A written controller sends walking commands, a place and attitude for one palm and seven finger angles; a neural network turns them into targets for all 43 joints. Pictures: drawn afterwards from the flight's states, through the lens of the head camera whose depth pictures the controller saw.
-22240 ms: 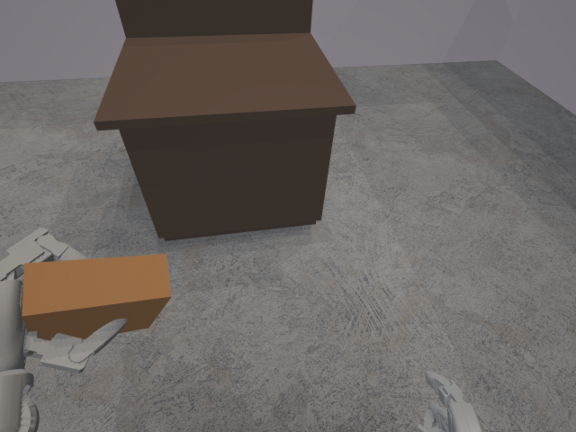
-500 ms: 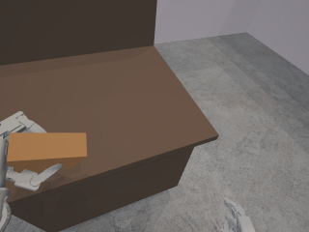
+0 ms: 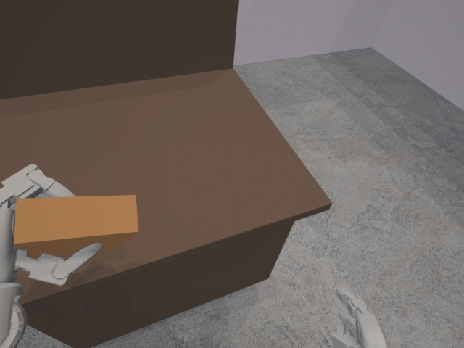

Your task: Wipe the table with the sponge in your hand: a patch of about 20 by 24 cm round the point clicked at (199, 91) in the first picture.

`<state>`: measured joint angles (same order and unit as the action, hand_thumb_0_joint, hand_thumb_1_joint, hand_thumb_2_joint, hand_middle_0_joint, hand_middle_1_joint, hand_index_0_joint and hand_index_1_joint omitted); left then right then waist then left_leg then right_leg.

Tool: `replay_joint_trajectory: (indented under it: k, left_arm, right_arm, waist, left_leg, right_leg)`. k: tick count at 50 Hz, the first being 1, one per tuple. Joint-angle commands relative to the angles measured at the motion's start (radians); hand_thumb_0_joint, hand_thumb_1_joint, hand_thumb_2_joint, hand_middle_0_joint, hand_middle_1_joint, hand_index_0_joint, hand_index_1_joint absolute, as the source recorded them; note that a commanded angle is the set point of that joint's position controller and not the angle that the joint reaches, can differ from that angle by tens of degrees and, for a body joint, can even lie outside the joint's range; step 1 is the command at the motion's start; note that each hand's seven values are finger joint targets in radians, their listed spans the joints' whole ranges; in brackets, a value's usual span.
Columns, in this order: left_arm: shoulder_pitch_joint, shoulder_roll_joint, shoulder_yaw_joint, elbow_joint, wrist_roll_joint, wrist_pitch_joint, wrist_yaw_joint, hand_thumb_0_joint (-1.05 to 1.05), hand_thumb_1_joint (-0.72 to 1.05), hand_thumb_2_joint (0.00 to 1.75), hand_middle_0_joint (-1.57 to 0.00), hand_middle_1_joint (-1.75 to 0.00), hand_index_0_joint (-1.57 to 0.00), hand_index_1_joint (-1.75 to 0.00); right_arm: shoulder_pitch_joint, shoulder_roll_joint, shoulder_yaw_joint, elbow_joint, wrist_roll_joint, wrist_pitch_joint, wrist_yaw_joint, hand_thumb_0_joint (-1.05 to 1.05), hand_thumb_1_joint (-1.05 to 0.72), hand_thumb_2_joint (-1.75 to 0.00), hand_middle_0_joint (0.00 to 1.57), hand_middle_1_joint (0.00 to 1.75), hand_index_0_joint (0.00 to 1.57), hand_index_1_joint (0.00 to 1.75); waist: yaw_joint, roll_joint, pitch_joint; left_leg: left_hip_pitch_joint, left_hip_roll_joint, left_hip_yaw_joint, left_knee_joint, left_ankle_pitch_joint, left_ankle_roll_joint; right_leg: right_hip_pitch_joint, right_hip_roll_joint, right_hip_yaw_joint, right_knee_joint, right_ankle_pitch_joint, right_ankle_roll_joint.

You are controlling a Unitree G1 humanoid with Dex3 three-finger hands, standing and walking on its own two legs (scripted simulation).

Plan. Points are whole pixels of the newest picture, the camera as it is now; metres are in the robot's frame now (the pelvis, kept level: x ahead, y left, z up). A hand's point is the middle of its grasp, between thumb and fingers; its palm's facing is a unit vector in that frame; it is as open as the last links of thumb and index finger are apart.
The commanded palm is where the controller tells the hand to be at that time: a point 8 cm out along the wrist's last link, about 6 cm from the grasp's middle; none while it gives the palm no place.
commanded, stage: look again from close up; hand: left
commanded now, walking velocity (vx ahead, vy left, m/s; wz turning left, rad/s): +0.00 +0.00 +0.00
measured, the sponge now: (95, 226) +0.23 +0.22 +0.14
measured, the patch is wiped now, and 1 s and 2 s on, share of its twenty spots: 0.00 0.00 0.00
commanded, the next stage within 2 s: turn the palm down, sponge in hand in 0.36 s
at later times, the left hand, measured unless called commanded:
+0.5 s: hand (61, 215) +0.22 +0.25 +0.17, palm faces +0.36 -0.81 -0.47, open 9.2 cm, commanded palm +0.14 +0.28 +0.17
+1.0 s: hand (51, 243) +0.19 +0.25 +0.15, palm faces +0.51 -0.57 -0.64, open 9.2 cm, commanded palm +0.15 +0.26 +0.17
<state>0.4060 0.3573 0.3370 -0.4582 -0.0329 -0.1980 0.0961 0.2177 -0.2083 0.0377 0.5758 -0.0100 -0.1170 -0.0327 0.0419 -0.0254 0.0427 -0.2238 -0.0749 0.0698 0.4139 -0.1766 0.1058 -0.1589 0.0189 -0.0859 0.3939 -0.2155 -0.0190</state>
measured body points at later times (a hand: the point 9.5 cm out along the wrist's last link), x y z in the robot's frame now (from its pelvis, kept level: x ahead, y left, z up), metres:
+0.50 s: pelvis +0.00 -0.01 +0.00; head +0.01 +0.01 +0.45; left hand +0.20 +0.29 +0.20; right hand +0.18 -0.23 -0.07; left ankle +0.03 +0.04 -0.74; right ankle +0.00 -0.11 -0.74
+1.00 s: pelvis -0.03 -0.06 -0.02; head -0.05 -0.08 +0.43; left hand +0.16 +0.28 +0.19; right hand +0.17 -0.26 -0.11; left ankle +0.03 +0.04 -0.74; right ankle +0.00 -0.11 -0.74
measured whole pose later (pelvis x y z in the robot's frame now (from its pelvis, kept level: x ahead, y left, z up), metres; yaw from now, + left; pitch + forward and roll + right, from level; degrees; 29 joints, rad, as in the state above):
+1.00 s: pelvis -0.03 -0.06 -0.02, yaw +3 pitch -3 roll +0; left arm 0.17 0.51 0.31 -0.22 0.19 0.05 0.14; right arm 0.14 -0.24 0.06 0.66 -0.01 0.00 -0.06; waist 0.07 0.05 0.01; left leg -0.35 -0.04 0.00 0.61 -0.22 0.04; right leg -0.27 0.07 -0.12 0.60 -0.30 -0.10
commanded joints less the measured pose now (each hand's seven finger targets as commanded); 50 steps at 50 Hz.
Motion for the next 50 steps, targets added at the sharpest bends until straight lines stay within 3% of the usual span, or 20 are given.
replay_joint_trajectory:
  k: [1, 7, 22, 23, 24, 25, 26, 27, 28, 30, 33, 36, 37, 38, 39, 42, 43, 44, 46, 50]
  left_arm:
    - [-0.089, 0.167, 0.092, -0.207, -0.009, -0.074, 0.025, 0.00, 0.10, 1.30, -1.20, -1.60, -1.20, -1.60]
    - [-0.078, 0.163, 0.101, -0.143, -0.011, -0.066, 0.021, 0.00, 0.10, 1.30, -1.20, -1.60, -1.20, -1.60]
    - [-0.092, 0.176, 0.102, -0.211, -0.011, -0.069, 0.029, 0.00, 0.10, 1.30, -1.20, -1.60, -1.20, -1.60]
    - [-1.022, 1.006, 0.332, -0.605, 0.037, -0.213, 0.033, 0.00, 0.10, 1.30, -1.20, -1.60, -1.20, -1.60]
    - [-0.740, 0.496, 0.344, -0.006, 0.161, 0.010, -0.002, 0.00, 0.10, 1.30, -1.20, -1.60, -1.20, -1.60]
    - [-0.482, 0.339, 0.132, 0.028, 0.070, 0.050, -0.012, 0.00, 0.10, 1.30, -1.20, -1.60, -1.20, -1.60]
    - [-0.315, 0.331, 0.197, -0.011, 0.065, 0.085, -0.015, 0.00, 0.10, 1.30, -1.20, -1.60, -1.20, -1.60]
    - [-0.249, 0.151, 0.074, -0.067, -0.023, 0.143, -0.058, 0.00, 0.10, 1.30, -1.20, -1.60, -1.20, -1.60]
    - [-0.108, 0.106, 0.077, 0.008, -0.086, 0.215, -0.086, 0.00, 0.10, 1.30, -1.20, -1.60, -1.20, -1.60]
    - [-0.108, 0.155, 0.045, -0.071, -0.088, 0.293, -0.125, 0.00, 0.10, 1.30, -1.20, -1.60, -1.20, -1.60]
    - [-0.085, 0.281, 0.065, -0.133, 0.064, 0.310, -0.111, 0.00, 0.10, 1.30, -1.20, -1.60, -1.20, -1.60]
    - [-0.174, 0.315, 0.097, -0.223, 0.155, 0.178, -0.024, 0.00, 0.10, 1.30, -1.20, -1.60, -1.20, -1.60]
    - [-0.186, 0.331, 0.126, -0.258, 0.157, 0.125, 0.011, 0.00, 0.10, 1.30, -1.20, -1.60, -1.20, -1.60]
    - [-0.270, 0.418, 0.194, -0.320, 0.157, 0.080, 0.049, 0.00, 0.10, 1.30, -1.20, -1.60, -1.20, -1.60]
    - [-0.328, 0.394, 0.185, -0.311, 0.174, 0.039, 0.082, 0.00, 0.10, 1.30, -1.20, -1.60, -1.20, -1.60]
    - [-0.373, 0.388, 0.176, -0.154, 0.212, 0.002, 0.145, 0.00, 0.10, 1.30, -1.20, -1.60, -1.20, -1.60]
    - [-0.401, 0.420, 0.183, -0.129, 0.223, 0.026, 0.146, 0.00, 0.10, 1.30, -1.20, -1.60, -1.20, -1.60]
    - [-0.429, 0.378, 0.129, -0.070, 0.226, 0.057, 0.136, 0.00, 0.10, 1.30, -1.20, -1.60, -1.20, -1.60]
    - [-0.424, 0.384, 0.077, 0.039, 0.228, 0.154, 0.095, 0.00, 0.10, 1.30, -1.20, -1.60, -1.20, -1.60]
    - [-0.419, 0.408, -0.019, 0.121, 0.239, 0.346, -0.034, 0.00, 0.10, 1.30, -1.20, -1.60, -1.20, -1.60]
  right_arm:
    - [-0.099, -0.128, -0.056, -0.160, 0.006, -0.057, -0.016, 0.00, -0.90, -0.90, 0.20, 0.30, 0.20, 0.30]
    - [-0.098, -0.124, -0.062, -0.166, 0.014, -0.041, -0.020, 0.00, -0.90, -0.90, 0.20, 0.30, 0.20, 0.30]
    - [-0.105, -0.128, -0.062, -0.162, 0.012, -0.045, -0.024, 0.00, -0.90, -0.90, 0.20, 0.30, 0.20, 0.30]
    - [0.092, -0.224, 0.148, -0.329, 0.115, -0.006, -0.094, 0.00, -0.90, -0.90, 0.20, 0.30, 0.20, 0.30]
    - [-0.097, -0.120, -0.067, -0.081, -0.041, -0.031, -0.080, 0.00, -0.90, -0.90, 0.20, 0.30, 0.20, 0.30]
    - [-0.069, -0.178, -0.065, -0.107, -0.056, -0.050, -0.013, 0.00, -0.90, -0.90, 0.20, 0.30, 0.20, 0.30]
    - [-0.026, -0.220, -0.092, -0.087, -0.035, -0.023, 0.007, 0.00, -0.90, -0.90, 0.20, 0.30, 0.20, 0.30]
    - [-0.099, -0.189, -0.078, -0.132, -0.018, -0.026, 0.009, 0.00, -0.90, -0.90, 0.20, 0.30, 0.20, 0.30]
    - [-0.125, -0.186, -0.066, -0.119, 0.006, -0.026, 0.019, 0.00, -0.90, -0.90, 0.20, 0.30, 0.20, 0.30]
    - [-0.158, -0.203, -0.056, -0.114, 0.021, -0.009, 0.031, 0.00, -0.90, -0.90, 0.20, 0.30, 0.20, 0.30]
    - [-0.211, -0.198, -0.036, -0.155, 0.033, 0.035, 0.045, 0.00, -0.90, -0.90, 0.20, 0.30, 0.20, 0.30]
    - [-0.209, -0.178, -0.049, -0.164, -0.003, 0.054, 0.028, 0.00, -0.90, -0.90, 0.20, 0.30, 0.20, 0.30]
    - [-0.209, -0.170, -0.051, -0.161, -0.013, 0.048, 0.020, 0.00, -0.90, -0.90, 0.20, 0.30, 0.20, 0.30]
    - [-0.210, -0.167, -0.045, -0.153, -0.011, 0.041, 0.010, 0.00, -0.90, -0.90, 0.20, 0.30, 0.20, 0.30]
    - [-0.209, -0.146, -0.044, -0.143, -0.026, 0.030, 0.004, 0.00, -0.90, -0.90, 0.20, 0.30, 0.20, 0.30]
    - [-0.191, -0.147, -0.046, -0.080, -0.028, 0.024, -0.008, 0.00, -0.90, -0.90, 0.20, 0.30, 0.20, 0.30]
    - [-0.196, -0.152, -0.042, -0.078, -0.022, 0.029, -0.011, 0.00, -0.90, -0.90, 0.20, 0.30, 0.20, 0.30]
    - [-0.202, -0.147, -0.039, -0.076, -0.020, 0.033, -0.016, 0.00, -0.90, -0.90, 0.20, 0.30, 0.20, 0.30]
    - [-0.224, -0.162, -0.036, -0.075, -0.005, 0.055, -0.037, 0.00, -0.90, -0.90, 0.20, 0.30, 0.20, 0.30]
    - [-0.272, -0.170, -0.019, -0.122, 0.035, 0.084, -0.076, 0.00, -0.90, -0.90, 0.20, 0.30, 0.20, 0.30]
  waist:
    - [-0.016, 0.110, -0.155]
    - [-0.019, 0.066, -0.113]
    - [-0.019, 0.104, -0.142]
    - [-0.100, 0.396, -0.101]
    - [0.020, 0.253, -0.266]
    - [-0.036, 0.141, -0.191]
    - [-0.009, 0.134, -0.332]
    - [0.028, 0.135, -0.358]
    - [0.039, 0.109, -0.338]
    - [0.052, 0.108, -0.219]
    - [0.037, 0.060, -0.105]
    - [-0.006, -0.005, -0.126]
    - [-0.002, 0.015, -0.158]
    - [0.001, 0.067, -0.171]
    - [0.006, 0.110, -0.226]
    - [-0.022, 0.169, -0.172]
    - [-0.025, 0.204, -0.165]
    - [-0.034, 0.193, -0.168]
    - [-0.027, 0.206, -0.133]
    - [-0.002, 0.119, -0.082]
  left_leg:
    - [0.040, 0.189, -0.222, -0.124, 0.065, -0.135]
    - [-0.015, 0.179, -0.220, -0.148, -0.067, -0.123]
    - [0.026, 0.171, -0.215, -0.117, 0.026, -0.120]
    - [-0.284, 0.137, -0.245, -0.105, -0.116, -0.045]
    - [0.093, 0.110, -0.155, 0.001, 0.191, -0.153]
    - [0.166, 0.116, -0.192, -0.015, 0.435, -0.193]
    - [0.314, 0.173, -0.220, 0.006, 0.524, -0.197]
    - [0.367, 0.158, -0.228, 0.020, 0.558, -0.182]
    - [0.371, 0.158, -0.209, 0.007, 0.557, -0.182]
    - [0.256, 0.141, -0.178, -0.015, 0.391, -0.168]
    - [0.103, 0.109, -0.126, -0.009, 0.195, -0.128]
    - [0.041, 0.102, -0.157, 0.000, -0.015, -0.109]
    - [0.042, 0.102, -0.168, 0.003, -0.080, -0.104]
    - [0.034, 0.103, -0.169, -0.003, -0.159, -0.101]
    - [0.042, 0.092, -0.179, 0.003, -0.190, -0.104]
    - [0.000, 0.082, -0.173, 0.033, -0.303, -0.087]
    - [-0.007, 0.075, -0.159, 0.043, -0.303, -0.081]
    - [-0.021, 0.068, -0.153, 0.052, -0.297, -0.076]
    - [-0.050, 0.057, -0.122, 0.065, -0.287, -0.070]
    - [-0.082, 0.048, -0.077, 0.100, -0.204, -0.070]
  right_leg:
    - [0.034, -0.055, 0.107, -0.041, 0.053, -0.007]
    - [0.034, -0.066, 0.122, -0.071, 0.020, -0.007]
    - [0.040, -0.070, 0.122, -0.061, 0.065, -0.014]
    - [0.244, 0.042, 0.118, 0.085, -0.002, 0.050]
    - [-0.025, 0.021, 0.066, 0.126, 0.011, -0.037]
    - [-0.146, 0.032, 0.000, 0.082, 0.013, -0.037]
    - [-0.197, 0.040, 0.023, 0.105, 0.006, -0.019]
    - [-0.203, 0.023, 0.033, 0.114, 0.012, -0.013]
    - [-0.200, 0.029, 0.032, 0.124, -0.010, -0.015]
    - [-0.175, 0.008, 0.003, 0.099, 0.031, -0.018]
    - [-0.127, 0.028, 0.003, 0.059, 0.074, -0.030]
    - [-0.176, 0.041, 0.008, 0.086, -0.032, -0.016]
    - [-0.193, 0.044, 0.019, 0.097, -0.067, -0.011]
    - [-0.200, 0.051, 0.032, 0.098, -0.102, -0.010]
    - [-0.192, 0.047, 0.042, 0.112, -0.123, -0.012]
    - [-0.248, 0.033, 0.060, 0.105, -0.174, -0.012]
    - [-0.244, 0.026, 0.069, 0.089, -0.175, -0.015]
    - [-0.235, 0.012, 0.069, 0.081, -0.178, -0.012]
    - [-0.218, -0.007, 0.095, 0.045, -0.206, -0.010]
    - [-0.164, -0.052, 0.209, -0.063, -0.370, -0.006]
